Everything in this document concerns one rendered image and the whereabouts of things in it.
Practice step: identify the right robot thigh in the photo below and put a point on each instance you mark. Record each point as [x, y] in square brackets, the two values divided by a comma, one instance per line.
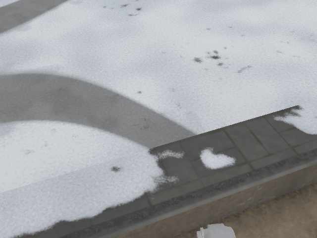
[218, 230]

